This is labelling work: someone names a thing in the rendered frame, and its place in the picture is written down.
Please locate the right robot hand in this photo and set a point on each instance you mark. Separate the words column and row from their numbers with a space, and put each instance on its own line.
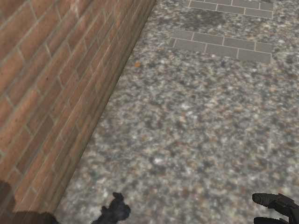
column 281, row 203

